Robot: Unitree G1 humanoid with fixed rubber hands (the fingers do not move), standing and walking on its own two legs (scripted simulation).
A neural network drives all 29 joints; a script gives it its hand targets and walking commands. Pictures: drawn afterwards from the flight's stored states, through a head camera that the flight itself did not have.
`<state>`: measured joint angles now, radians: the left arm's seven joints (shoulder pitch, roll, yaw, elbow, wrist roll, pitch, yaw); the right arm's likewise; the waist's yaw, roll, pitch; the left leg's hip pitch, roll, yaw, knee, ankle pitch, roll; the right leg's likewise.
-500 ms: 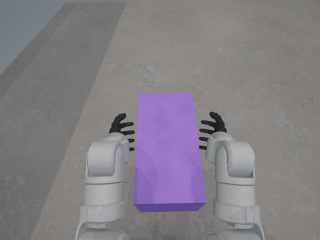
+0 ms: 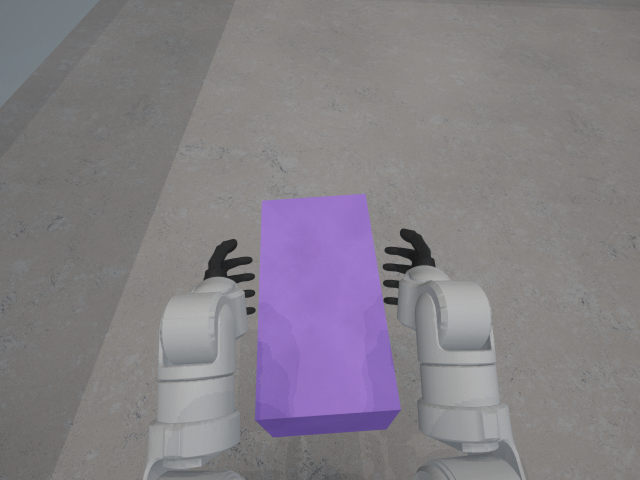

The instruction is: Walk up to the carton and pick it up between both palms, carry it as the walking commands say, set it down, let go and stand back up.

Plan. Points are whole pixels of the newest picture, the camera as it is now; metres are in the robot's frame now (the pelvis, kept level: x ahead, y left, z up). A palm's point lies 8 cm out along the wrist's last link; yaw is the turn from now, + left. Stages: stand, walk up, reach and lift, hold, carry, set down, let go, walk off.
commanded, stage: carry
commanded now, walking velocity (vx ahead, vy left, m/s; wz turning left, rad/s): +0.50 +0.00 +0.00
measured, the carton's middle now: (321, 310) +0.34 +0.01 -0.02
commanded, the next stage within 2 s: none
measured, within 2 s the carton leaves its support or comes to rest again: neither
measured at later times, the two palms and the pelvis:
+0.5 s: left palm (240, 128) +0.61 +0.14 +0.09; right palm (384, 123) +0.62 -0.09 +0.10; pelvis +0.29 +0.01 -0.01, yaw +1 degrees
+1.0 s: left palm (264, 49) +0.88 +0.13 +0.08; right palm (376, 47) +0.90 -0.11 +0.08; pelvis +0.57 -0.01 +0.01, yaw +4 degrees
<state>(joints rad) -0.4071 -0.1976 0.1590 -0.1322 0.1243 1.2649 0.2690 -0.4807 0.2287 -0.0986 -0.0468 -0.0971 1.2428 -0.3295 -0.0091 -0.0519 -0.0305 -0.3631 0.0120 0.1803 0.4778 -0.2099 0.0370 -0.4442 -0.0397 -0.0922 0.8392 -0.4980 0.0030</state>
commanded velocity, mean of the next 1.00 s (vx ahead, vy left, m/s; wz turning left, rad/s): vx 0.50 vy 0.00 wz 0.00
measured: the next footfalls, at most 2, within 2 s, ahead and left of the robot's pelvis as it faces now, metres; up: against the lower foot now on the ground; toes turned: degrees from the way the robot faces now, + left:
right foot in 0.10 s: +0.16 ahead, -0.10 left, +0.00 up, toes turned -7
left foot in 0.46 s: +0.37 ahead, +0.11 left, +0.00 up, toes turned +9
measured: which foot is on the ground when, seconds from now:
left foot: down 0.00-0.12, up 0.14-0.44, down 0.46-0.80, up 0.82-1.00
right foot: up 0.00-0.08, down 0.10-0.46, up 0.48-0.74, down 0.76-1.00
